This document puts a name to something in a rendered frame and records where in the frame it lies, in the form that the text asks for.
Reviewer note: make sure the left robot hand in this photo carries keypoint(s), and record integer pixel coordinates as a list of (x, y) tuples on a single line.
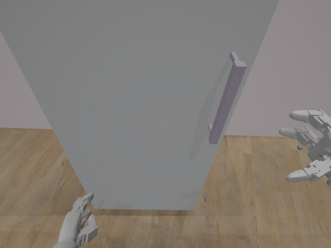
[(72, 227)]

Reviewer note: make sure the fridge door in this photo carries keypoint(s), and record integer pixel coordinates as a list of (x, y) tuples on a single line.
[(129, 87)]

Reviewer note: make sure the right robot hand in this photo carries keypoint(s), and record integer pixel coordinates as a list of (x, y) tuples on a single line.
[(319, 166)]

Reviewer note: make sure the handle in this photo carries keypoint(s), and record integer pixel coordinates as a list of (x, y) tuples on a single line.
[(235, 77)]

